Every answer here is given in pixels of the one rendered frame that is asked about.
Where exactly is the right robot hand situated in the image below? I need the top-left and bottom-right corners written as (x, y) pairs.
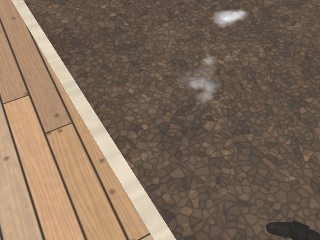
top-left (266, 220), bottom-right (320, 240)

